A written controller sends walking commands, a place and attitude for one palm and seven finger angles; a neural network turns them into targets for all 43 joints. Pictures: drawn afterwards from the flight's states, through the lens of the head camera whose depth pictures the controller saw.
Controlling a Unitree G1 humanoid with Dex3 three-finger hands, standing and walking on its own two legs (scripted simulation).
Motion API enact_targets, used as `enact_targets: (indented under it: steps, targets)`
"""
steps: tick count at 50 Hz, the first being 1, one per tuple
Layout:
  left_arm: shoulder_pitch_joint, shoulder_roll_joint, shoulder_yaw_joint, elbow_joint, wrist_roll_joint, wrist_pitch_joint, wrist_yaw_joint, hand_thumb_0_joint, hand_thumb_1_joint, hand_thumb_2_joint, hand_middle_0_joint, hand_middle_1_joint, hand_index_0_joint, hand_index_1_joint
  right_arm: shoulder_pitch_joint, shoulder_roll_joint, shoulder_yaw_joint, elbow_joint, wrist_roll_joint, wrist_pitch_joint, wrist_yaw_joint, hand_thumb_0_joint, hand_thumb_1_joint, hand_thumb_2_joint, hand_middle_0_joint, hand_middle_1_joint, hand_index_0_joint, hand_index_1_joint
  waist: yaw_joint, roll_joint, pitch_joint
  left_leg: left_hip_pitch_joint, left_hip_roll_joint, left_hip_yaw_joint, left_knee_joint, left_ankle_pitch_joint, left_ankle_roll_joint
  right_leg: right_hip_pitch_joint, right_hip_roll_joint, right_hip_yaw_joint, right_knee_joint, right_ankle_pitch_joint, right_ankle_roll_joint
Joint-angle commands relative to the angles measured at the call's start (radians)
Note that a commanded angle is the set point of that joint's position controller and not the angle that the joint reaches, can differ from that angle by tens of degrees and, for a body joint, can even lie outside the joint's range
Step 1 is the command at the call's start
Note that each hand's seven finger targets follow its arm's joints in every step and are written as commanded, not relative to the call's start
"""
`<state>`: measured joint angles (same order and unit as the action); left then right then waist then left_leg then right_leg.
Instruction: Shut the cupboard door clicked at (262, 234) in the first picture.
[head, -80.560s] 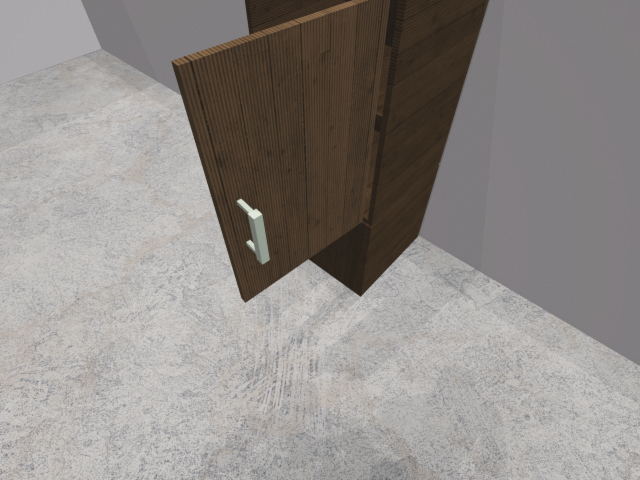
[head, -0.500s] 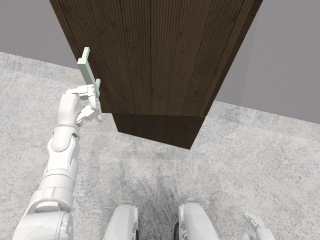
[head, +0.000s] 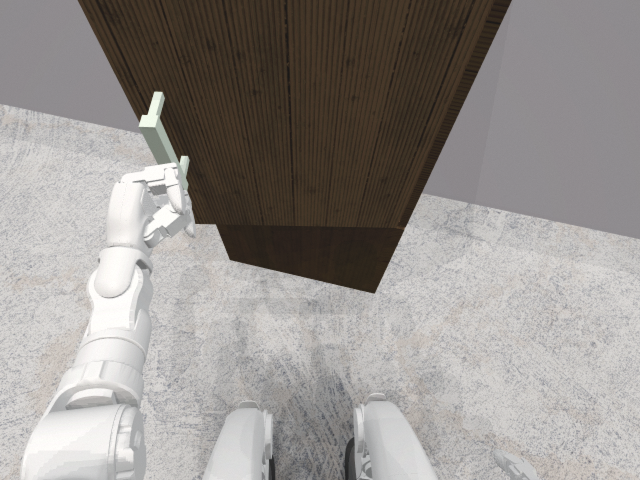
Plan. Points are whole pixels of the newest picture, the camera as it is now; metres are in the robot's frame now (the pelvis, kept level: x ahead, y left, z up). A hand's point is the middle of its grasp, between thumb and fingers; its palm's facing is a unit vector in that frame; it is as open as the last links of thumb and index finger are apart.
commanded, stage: push the door shut along its arc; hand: left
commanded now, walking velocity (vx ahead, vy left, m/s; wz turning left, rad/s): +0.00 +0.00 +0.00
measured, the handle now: (169, 147) +0.54 +0.19 +0.04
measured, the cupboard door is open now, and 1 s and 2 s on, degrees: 13 1 0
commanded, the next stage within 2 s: pull the fist back off the door in 1.26 s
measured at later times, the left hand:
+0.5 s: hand (185, 176) +0.49 +0.17 +0.04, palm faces -0.14 -0.99 -0.04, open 3.1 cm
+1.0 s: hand (205, 144) +0.54 +0.15 +0.04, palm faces -0.27 -0.96 -0.04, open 3.1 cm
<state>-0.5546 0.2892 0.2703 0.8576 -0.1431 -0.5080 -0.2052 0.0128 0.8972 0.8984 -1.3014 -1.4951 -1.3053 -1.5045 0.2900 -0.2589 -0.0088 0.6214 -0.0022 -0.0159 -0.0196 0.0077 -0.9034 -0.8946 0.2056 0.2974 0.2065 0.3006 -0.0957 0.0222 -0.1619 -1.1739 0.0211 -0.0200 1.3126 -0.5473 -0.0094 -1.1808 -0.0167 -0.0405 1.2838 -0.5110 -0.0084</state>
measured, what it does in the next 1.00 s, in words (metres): stands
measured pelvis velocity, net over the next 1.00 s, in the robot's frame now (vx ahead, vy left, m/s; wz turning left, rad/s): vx -0.01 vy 0.02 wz -0.03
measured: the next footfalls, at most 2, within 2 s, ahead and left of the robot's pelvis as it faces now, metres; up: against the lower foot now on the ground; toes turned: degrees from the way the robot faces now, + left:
none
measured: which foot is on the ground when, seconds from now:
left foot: down 0.00-1.00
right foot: down 0.00-1.00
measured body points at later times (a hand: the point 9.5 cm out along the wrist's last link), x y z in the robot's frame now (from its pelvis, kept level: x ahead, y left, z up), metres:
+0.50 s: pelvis +0.00 +0.01 -0.02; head +0.14 +0.02 +0.41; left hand +0.49 +0.22 +0.04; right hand +0.04 -0.26 -0.13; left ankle +0.04 +0.12 -0.61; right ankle +0.05 -0.12 -0.61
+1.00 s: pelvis -0.01 +0.02 -0.03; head +0.16 +0.05 +0.38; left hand +0.55 +0.20 +0.04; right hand -0.01 -0.25 -0.13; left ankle +0.04 +0.12 -0.61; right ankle +0.05 -0.12 -0.61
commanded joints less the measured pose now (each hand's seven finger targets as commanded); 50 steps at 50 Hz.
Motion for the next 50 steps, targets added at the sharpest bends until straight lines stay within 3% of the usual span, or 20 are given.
enact_targets:
  steps: [1, 2, 8, 9, 11, 14, 17, 23, 24, 25, 26, 30, 32, 35, 38, 39, 40, 43, 46, 50]
  targets:
    - [-0.36, 0.208, 0.052, -0.167, -0.011, -0.072, 0.007, 0.0, 0.9, 0.9, -1.3, -1.5, -1.3, -1.5, 0.071, -0.15, -0.052, -0.093, -0.003, -0.026, -0.013, 0.0, -0.9, -0.9, 0.2, 0.3, 0.2, 0.3, -0.007, 0.017, -0.422, 0.22, -0.028, -0.005, -0.17, 0.182, 0.03, 0.294, 0.02, 0.037, -0.179, 0.19, -0.01]
    - [-0.395, 0.237, 0.064, -0.19, -0.01, -0.081, 0.004, 0.0, 0.9, 0.9, -1.3, -1.5, -1.3, -1.5, 0.074, -0.152, -0.049, -0.099, -0.005, -0.028, -0.017, 0.0, -0.9, -0.9, 0.2, 0.3, 0.2, 0.3, -0.01, 0.025, -0.44, 0.217, -0.029, -0.008, -0.163, 0.199, 0.034, 0.299, 0.023, 0.038, -0.168, 0.206, -0.013]
    - [-0.563, 0.243, 0.029, -0.077, 0.003, -0.075, -0.043, 0.0, 0.9, 0.9, -1.3, -1.5, -1.3, -1.5, 0.081, -0.162, -0.045, -0.072, -0.003, -0.027, -0.02, 0.0, -0.9, -0.9, 0.2, 0.3, 0.2, 0.3, -0.054, 0.062, -0.434, 0.238, -0.022, -0.026, -0.143, 0.186, 0.031, 0.216, 0.024, 0.031, -0.158, 0.176, -0.015]
    - [-0.558, 0.266, 0.05, -0.057, 0.002, -0.069, -0.049, 0.0, 0.9, 0.9, -1.3, -1.5, -1.3, -1.5, 0.087, -0.165, -0.044, -0.073, -0.004, -0.025, -0.02, 0.0, -0.9, -0.9, 0.2, 0.3, 0.2, 0.3, -0.048, 0.057, -0.446, 0.228, -0.023, -0.027, -0.138, 0.194, 0.031, 0.225, 0.024, 0.03, -0.152, 0.182, -0.016]
    - [-0.585, 0.255, 0.033, -0.017, 0.001, -0.051, -0.069, 0.0, 0.9, 0.9, -1.3, -1.5, -1.3, -1.5, 0.091, -0.165, -0.041, -0.073, -0.003, -0.021, -0.018, 0.0, -0.9, -0.9, 0.2, 0.3, 0.2, 0.3, -0.064, 0.052, -0.446, 0.213, -0.023, -0.024, -0.127, 0.198, 0.034, 0.221, 0.025, 0.033, -0.153, 0.19, -0.015]
    - [-0.604, 0.326, 0.084, -0.005, 0.002, -0.041, -0.094, 0.0, 0.9, 0.9, -1.3, -1.5, -1.3, -1.5, 0.11, -0.172, -0.04, -0.075, -0.004, -0.017, -0.018, 0.0, -0.9, -0.9, 0.2, 0.3, 0.2, 0.3, -0.052, 0.072, -0.513, 0.222, -0.02, -0.027, -0.11, 0.257, 0.035, 0.24, 0.027, 0.032, -0.127, 0.242, -0.018]
    - [-0.654, 0.279, 0.04, 0.02, -0.006, -0.026, -0.122, 0.0, 0.9, 0.9, -1.3, -1.5, -1.3, -1.5, 0.125, -0.17, -0.038, -0.075, -0.001, -0.014, -0.013, 0.0, -0.9, -0.9, 0.2, 0.3, 0.2, 0.3, -0.08, 0.08, -0.487, 0.229, -0.02, -0.035, -0.104, 0.261, 0.038, 0.196, 0.033, 0.023, -0.127, 0.232, -0.019]
    - [-0.736, 0.319, 0.044, 0.001, 0.005, -0.016, -0.147, 0.0, 0.9, 0.9, -1.3, -1.5, -1.3, -1.5, 0.152, -0.183, -0.044, -0.056, -0.002, -0.004, -0.009, 0.0, -0.9, -0.9, 0.2, 0.3, 0.2, 0.3, -0.093, 0.112, -0.544, 0.279, -0.012, -0.048, -0.096, 0.289, 0.037, 0.165, 0.033, 0.018, -0.125, 0.233, -0.02]
    - [-0.725, 0.309, 0.034, 0.03, 0.01, -0.008, -0.152, 0.0, 0.9, 0.9, -1.3, -1.5, -1.3, -1.5, 0.156, -0.182, -0.042, -0.054, -0.001, -0.001, -0.007, 0.0, -0.9, -0.9, 0.2, 0.3, 0.2, 0.3, -0.095, 0.111, -0.524, 0.273, -0.012, -0.05, -0.098, 0.279, 0.036, 0.153, 0.035, 0.016, -0.129, 0.221, -0.022]
    - [-0.762, 0.297, 0.014, 0.037, 0.012, -0.003, -0.156, 0.0, 0.9, 0.9, -1.3, -1.5, -1.3, -1.5, 0.157, -0.182, -0.04, -0.05, 0.0, 0.0, -0.007, 0.0, -0.9, -0.9, 0.2, 0.3, 0.2, 0.3, -0.115, 0.101, -0.492, 0.256, -0.01, -0.049, -0.098, 0.251, 0.04, 0.137, 0.036, 0.017, -0.138, 0.199, -0.019]
    - [-0.802, 0.32, 0.024, 0.037, 0.016, -0.001, -0.156, 0.0, 0.9, 0.9, -1.3, -1.5, -1.3, -1.5, 0.164, -0.186, -0.04, -0.043, -0.001, -0.001, -0.009, 0.0, -0.9, -0.9, 0.2, 0.3, 0.2, 0.3, -0.122, 0.097, -0.485, 0.244, -0.009, -0.053, -0.096, 0.234, 0.042, 0.131, 0.037, 0.017, -0.138, 0.184, -0.02]
    - [-0.853, 0.355, 0.035, 0.055, 0.026, 0.005, -0.167, 0.0, 0.9, 0.9, -1.3, -1.5, -1.3, -1.5, 0.178, -0.194, -0.036, -0.032, -0.005, -0.005, -0.01, 0.0, -0.9, -0.9, 0.2, 0.3, 0.2, 0.3, -0.126, 0.137, -0.512, 0.271, -0.008, -0.067, -0.094, 0.24, 0.039, 0.097, 0.04, 0.007, -0.128, 0.167, -0.027]
    - [-0.884, 0.325, 0.007, 0.049, 0.021, 0.005, -0.176, 0.0, 0.9, 0.9, -1.3, -1.5, -1.3, -1.5, 0.187, -0.192, -0.034, -0.035, -0.008, -0.01, -0.007, 0.0, -0.9, -0.9, 0.2, 0.3, 0.2, 0.3, -0.138, 0.166, -0.526, 0.298, -0.01, -0.071, -0.09, 0.259, 0.04, 0.071, 0.042, 0.003, -0.125, 0.172, -0.03]
    - [-0.911, 0.367, 0.028, 0.096, 0.029, 0.021, -0.184, 0.0, 0.9, 0.9, -1.3, -1.5, -1.3, -1.5, 0.192, -0.199, -0.03, -0.024, -0.007, -0.01, -0.007, 0.0, -0.9, -0.9, 0.2, 0.3, 0.2, 0.3, -0.148, 0.148, -0.502, 0.265, -0.005, -0.073, -0.087, 0.22, 0.041, 0.064, 0.044, 0.002, -0.13, 0.145, -0.028]
    - [-0.969, 0.371, 0.011, 0.096, 0.044, 0.025, -0.188, 0.0, 0.9, 0.9, -1.3, -1.5, -1.3, -1.5, 0.199, -0.206, -0.027, -0.019, -0.011, -0.014, -0.007, 0.0, -0.9, -0.9, 0.2, 0.3, 0.2, 0.3, -0.161, 0.206, -0.512, 0.307, -0.001, -0.092, -0.086, 0.228, 0.034, -0.005, 0.044, -0.008, -0.113, 0.137, -0.034]
    - [-0.981, 0.343, -0.014, 0.119, 0.047, 0.034, -0.189, 0.0, 0.9, 0.9, -1.3, -1.5, -1.3, -1.5, 0.202, -0.204, -0.024, -0.018, -0.012, -0.014, -0.006, 0.0, -0.9, -0.9, 0.2, 0.3, 0.2, 0.3, -0.173, 0.192, -0.495, 0.293, -0.002, -0.094, -0.084, 0.21, 0.036, -0.015, 0.045, -0.01, -0.114, 0.127, -0.032]
    - [-1.003, 0.365, -0.001, 0.13, 0.051, 0.039, -0.185, 0.0, 0.9, 0.9, -1.3, -1.5, -1.3, -1.5, 0.205, -0.208, -0.023, -0.015, -0.012, -0.014, -0.007, 0.0, -0.9, -0.9, 0.2, 0.3, 0.2, 0.3, -0.18, 0.183, -0.475, 0.279, 0.002, -0.098, -0.084, 0.195, 0.036, -0.024, 0.046, -0.012, -0.113, 0.119, -0.032]
    - [-1.049, 0.378, -0.002, 0.122, 0.062, 0.047, -0.186, 0.0, 0.9, 0.9, -1.3, -1.5, -1.3, -1.5, 0.216, -0.212, -0.023, -0.013, -0.017, -0.02, -0.006, 0.0, -0.9, -0.9, 0.2, 0.3, 0.2, 0.3, -0.186, 0.227, -0.546, 0.316, 0.0, -0.103, -0.066, 0.243, 0.036, -0.041, 0.046, -0.014, -0.097, 0.142, -0.035]
    - [-1.07, 0.372, -0.012, 0.142, 0.068, 0.071, -0.194, 0.0, 0.9, 0.9, -1.3, -1.5, -1.3, -1.5, 0.225, -0.213, -0.02, -0.012, -0.019, -0.02, -0.003, 0.0, -0.9, -0.9, 0.2, 0.3, 0.2, 0.3, -0.197, 0.23, -0.54, 0.313, 0.003, -0.108, -0.059, 0.248, 0.035, -0.058, 0.048, -0.019, -0.094, 0.144, -0.035]
    - [-1.14, 0.42, 0.003, 0.171, 0.084, 0.1, -0.198, 0.0, 0.9, 0.9, -1.3, -1.5, -1.3, -1.5, 0.236, -0.215, -0.01, -0.009, -0.02, -0.024, -0.006, 0.0, -0.9, -0.9, 0.2, 0.3, 0.2, 0.3, -0.216, 0.238, -0.522, 0.265, 0.004, -0.099, -0.039, 0.231, 0.041, -0.068, 0.051, -0.016, -0.089, 0.137, -0.034]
